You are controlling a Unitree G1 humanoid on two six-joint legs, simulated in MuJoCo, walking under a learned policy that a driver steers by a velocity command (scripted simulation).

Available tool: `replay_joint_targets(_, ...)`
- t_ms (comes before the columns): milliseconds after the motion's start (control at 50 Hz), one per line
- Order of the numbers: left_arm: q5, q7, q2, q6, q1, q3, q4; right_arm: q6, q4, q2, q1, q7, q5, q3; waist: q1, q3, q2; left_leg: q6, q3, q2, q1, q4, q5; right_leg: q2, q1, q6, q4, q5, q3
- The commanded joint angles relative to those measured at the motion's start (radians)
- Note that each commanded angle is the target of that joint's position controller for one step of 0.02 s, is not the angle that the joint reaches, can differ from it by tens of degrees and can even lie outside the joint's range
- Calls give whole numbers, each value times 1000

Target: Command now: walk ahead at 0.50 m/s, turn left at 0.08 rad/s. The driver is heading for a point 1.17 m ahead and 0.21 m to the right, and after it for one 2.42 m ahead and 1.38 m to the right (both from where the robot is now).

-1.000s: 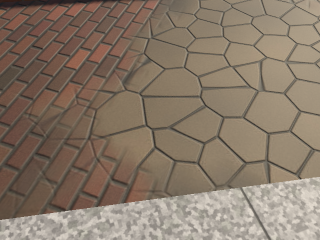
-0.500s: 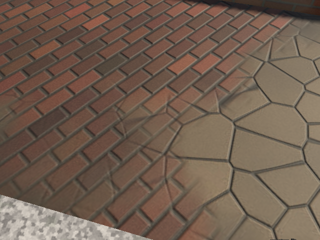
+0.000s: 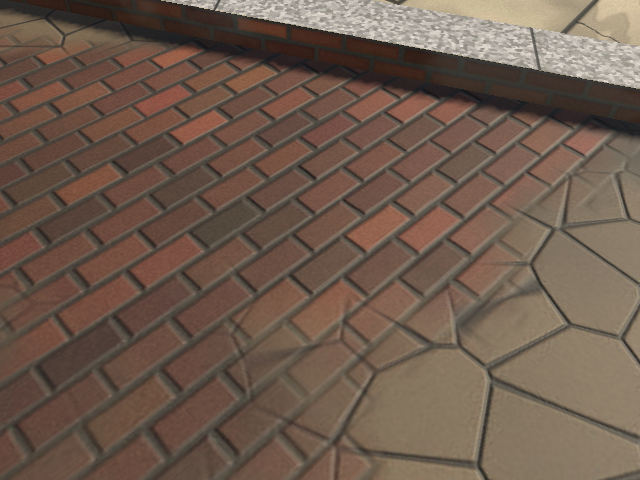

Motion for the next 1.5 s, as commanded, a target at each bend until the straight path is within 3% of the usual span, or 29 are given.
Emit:
replay_joint_targets(20, 3, -15, 86, -33, -167, 20, -122, -19, -17, -113, 40, -21, -6, -21, -8, 129, 71, 100, -166, 295, 16, 37, 321, -14, -172, -1, -181, 193, 20)
replay_joint_targets(100, -6, -46, 42, -31, -188, 6, -129, -40, -9, -99, 63, -30, -8, -10, -60, 138, 35, 85, -169, 278, -96, 159, 202, -3, -8, -35, -327, 358, -13)
replay_joint_targets(200, -5, -12, 62, -56, -129, 4, -88, -16, 24, -91, 130, -53, -29, 14, -90, 121, 4, 58, -179, 241, 1, 439, 340, -8, 133, -43, -537, 364, -21)
replay_joint_targets(240, 20, 15, 98, -67, 218, 22, 41, 3, 31, -126, 99, -41, -9, 9, 64, -49, -32, 46, -126, 186, -97, 873, 485, 36, 522, -59, -548, 371, -120)
replay_joint_targets(260, 47, 13, 179, -70, 372, 44, 90, 4, 55, -91, 182, -34, 25, 7, 91, -165, -121, 1, -43, 95, -407, 1244, 27, -61, 908, -85, -327, 652, -63)
replay_joint_targets(280, 30, -6, 205, -56, 497, 54, 96, -2, 60, -47, 273, -45, 86, 11, 120, -439, -228, -62, -76, 37, -783, 1736, -605, -343, 1359, -233, 30, 985, 218)
replay_joint_targets(300, -12, -16, 193, -41, 559, 58, 84, -10, 26, -107, 160, -55, 86, 6, 223, -546, -61, -57, -129, 73, -947, 1813, -503, -390, 1391, -292, -63, 743, 333)
replay_joint_targets(320, -5, 5, 219, -33, 433, 63, 59, -9, -37, -116, 40, -46, 71, 13, 202, -501, -86, -62, -72, 119, -1082, 1753, -374, -414, 1290, -339, -260, 136, 440)
replay_joint_targets(340, 4, 34, 114, -24, 318, 34, 50, -3, -53, -100, -119, -31, 25, 14, 179, -250, 78, -66, -5, 163, -1083, 1619, -232, -304, 977, -279, -423, -95, 352)
replay_joint_targets(360, -1, 52, 130, -29, 302, 31, 74, 9, -77, -72, -131, -13, -1, 18, 133, -159, -10, -74, -11, 170, -1030, 1600, -179, -349, 772, -324, -451, -33, 400)
replay_joint_targets(380, -9, 52, 91, -40, 317, 16, 99, 34, -69, -44, -122, -1, -41, 26, 88, -85, 75, -76, -18, 208, -943, 1547, -215, -325, 570, -314, -475, 21, 369)
replay_joint_targets(460, -15, 27, 81, -97, 142, 1, 103, 53, -159, 9, -277, 37, -16, 45, -39, 117, -8, -87, -12, 260, -741, 855, 160, -105, 111, -190, -671, -81, 90)
replay_joint_targets(560, -52, 16, 83, -102, 224, 8, 126, 35, -133, 6, -336, 62, 3, 52, 16, 30, -21, -76, 26, 231, -475, 398, 480, -94, 347, -158, -667, 106, 1)
replay_joint_targets(640, -11, 24, 91, -66, 362, 13, 177, 30, -180, -25, -467, 52, -12, 38, 88, 84, -1, -49, 61, 205, -539, 268, 239, -142, 595, -143, -562, 118, 25)
replay_joint_targets(680, 0, 26, 96, -54, 370, 15, 187, 7, -128, -59, -302, 48, -28, 18, 21, 1, 12, -19, 81, 152, -325, 195, 150, -97, 609, -119, -318, 273, -22)
replay_joint_targets(700, -1, 27, 67, -54, 366, 6, 165, -9, -76, -110, -104, 39, -42, -1, -47, -129, 59, 26, -29, 242, -61, 227, 165, -50, 476, -96, -76, 165, -62)
replay_joint_targets(720, -45, 21, -26, -56, 447, -18, 121, -8, -50, -235, 33, 27, -49, -36, -53, -303, 311, 172, -496, 556, 275, 143, 101, 97, 120, -42, 328, -285, -154)
replay_joint_targets(740, -15, 24, 69, -54, 360, 8, 124, 13, -37, -206, 48, 25, -2, -35, -79, -300, 247, 186, -699, 574, 269, 9, 68, 147, -47, -44, 454, -607, -45)
replay_joint_targets(780, -17, 19, 51, -51, 230, 11, 93, 15, -61, -109, -137, 23, 1, -7, -6, -44, 128, 113, -394, 494, -9, -27, 84, 47, -86, -61, 442, -457, 14)
replay_joint_targets(820, -4, 11, 24, -28, 257, 11, 115, 5, -59, -53, -208, 19, 5, 5, 61, 25, 165, 39, -211, 420, -197, -100, 178, 9, 47, -47, 330, -382, 14)
replay_joint_targets(1100, 4, -19, -23, -8, -123, -13, 0, -27, 40, -82, -10, -9, 7, -5, 11, 98, 127, 17, 155, 403, -23, -116, 534, 43, -6, -56, -127, -68, -133)
replay_joint_targets(1200, 11, -12, 23, -14, 41, 12, 32, 0, 44, -133, -32, -19, -6, -20, 97, -7, 152, -11, 226, 415, 80, 267, 1120, 173, 219, -156, -194, -288, -216)
replay_joint_targets(1220, 18, -5, 43, -26, 179, 26, 75, 9, 37, -142, -42, -18, 2, -23, 159, -84, 124, -37, 245, 395, 12, 496, 1042, 199, 399, -183, -292, -212, -199)
replay_joint_targets(1240, 31, 7, 131, -36, 289, 54, 93, 7, 4, -122, -45, -14, 15, -17, 205, -186, 36, -78, 247, 355, -208, 807, 664, 31, 643, -242, -331, -115, 22)
replay_joint_targets(1260, 9, 14, 251, -23, 219, 84, 54, 3, -64, -35, 8, 4, 40, -4, 120, -311, -235, -146, 175, 107, -623, 1220, -255, -300, 944, -447, -383, 282, 587)
replay_joint_targets(1280, -25, 21, 243, -8, 253, 84, 51, -1, -76, -113, -97, 4, 22, -14, 159, -316, 5, -134, -20, 152, -688, 1235, -198, -274, 910, -442, -396, 457, 518)
replay_joint_targets(1320, -29, 33, 134, -7, 137, 55, 51, -9, -89, -72, -153, -2, 25, -5, 93, -83, 81, -129, -33, 230, -686, 1080, -82, -197, 654, -350, -422, 550, 288)
replay_joint_targets(1380, -33, 42, 83, -13, 82, 33, 35, 47, -97, -65, -130, -6, -16, -10, 28, -50, 57, -156, -37, 235, -566, 920, -44, -86, 481, -276, -464, 550, 174)
replay_joint_targets(1500, -22, 41, 122, -17, 124, 34, 31, 79, -128, -55, -182, -4, -6, -5, 35, -95, 3, -173, -10, 217, -574, 716, 89, -30, 485, -213, -446, 608, 119)
Velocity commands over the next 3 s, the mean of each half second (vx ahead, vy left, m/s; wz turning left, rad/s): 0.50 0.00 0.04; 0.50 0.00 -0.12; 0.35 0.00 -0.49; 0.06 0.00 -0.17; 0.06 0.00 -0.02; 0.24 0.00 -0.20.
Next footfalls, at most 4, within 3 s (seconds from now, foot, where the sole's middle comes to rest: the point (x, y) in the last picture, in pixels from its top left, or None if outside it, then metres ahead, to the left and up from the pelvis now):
0.24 right None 0.34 -0.16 -0.91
0.70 left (292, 465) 0.60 0.05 -0.91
1.24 right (369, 362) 0.86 -0.16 -0.91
1.78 left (316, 318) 1.00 -0.03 -0.91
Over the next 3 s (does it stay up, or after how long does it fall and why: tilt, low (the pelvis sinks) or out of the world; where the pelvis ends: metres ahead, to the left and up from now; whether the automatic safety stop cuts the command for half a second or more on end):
stays up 1.05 -0.14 -0.15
